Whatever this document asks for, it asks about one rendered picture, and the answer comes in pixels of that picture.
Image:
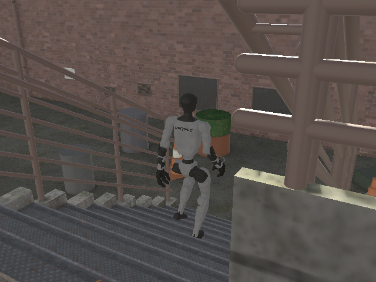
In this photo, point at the stairs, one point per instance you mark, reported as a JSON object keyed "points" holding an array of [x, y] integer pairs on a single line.
{"points": [[118, 244]]}

